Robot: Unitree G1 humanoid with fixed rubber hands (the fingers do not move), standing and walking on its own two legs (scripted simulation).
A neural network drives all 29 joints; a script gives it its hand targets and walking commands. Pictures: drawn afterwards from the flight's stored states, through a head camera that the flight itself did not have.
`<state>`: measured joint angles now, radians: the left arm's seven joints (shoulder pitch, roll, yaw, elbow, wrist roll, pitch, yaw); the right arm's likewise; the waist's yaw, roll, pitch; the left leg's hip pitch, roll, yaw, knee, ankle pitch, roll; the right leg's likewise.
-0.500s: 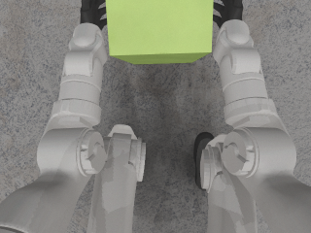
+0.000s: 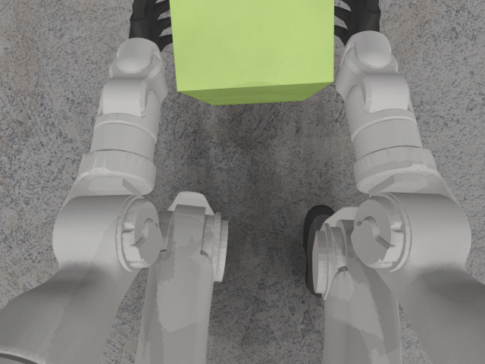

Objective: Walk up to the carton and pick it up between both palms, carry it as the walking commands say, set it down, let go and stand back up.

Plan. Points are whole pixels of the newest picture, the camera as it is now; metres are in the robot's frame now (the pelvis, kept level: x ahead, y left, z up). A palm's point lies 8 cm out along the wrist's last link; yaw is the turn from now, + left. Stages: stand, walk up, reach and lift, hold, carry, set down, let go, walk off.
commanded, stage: set down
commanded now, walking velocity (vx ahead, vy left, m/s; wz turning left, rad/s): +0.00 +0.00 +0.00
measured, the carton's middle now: (254, 49) +0.53 +0.04 -0.24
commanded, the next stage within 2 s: none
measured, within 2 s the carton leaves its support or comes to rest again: rests again in 0.22 s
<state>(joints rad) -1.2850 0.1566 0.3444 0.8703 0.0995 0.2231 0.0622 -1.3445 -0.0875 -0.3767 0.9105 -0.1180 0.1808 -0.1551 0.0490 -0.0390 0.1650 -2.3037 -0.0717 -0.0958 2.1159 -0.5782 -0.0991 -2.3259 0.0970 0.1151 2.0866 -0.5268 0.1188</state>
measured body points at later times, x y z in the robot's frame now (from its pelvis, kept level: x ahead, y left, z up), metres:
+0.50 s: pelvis +0.00 +0.00 +0.00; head +0.36 +0.02 +0.26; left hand +0.53 +0.18 -0.18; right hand +0.55 -0.10 -0.18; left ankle +0.10 +0.14 -0.35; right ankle +0.12 -0.15 -0.35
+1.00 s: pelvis +0.00 +0.00 -0.01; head +0.36 +0.02 +0.26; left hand +0.53 +0.17 -0.18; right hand +0.55 -0.11 -0.18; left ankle +0.10 +0.14 -0.35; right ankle +0.12 -0.15 -0.35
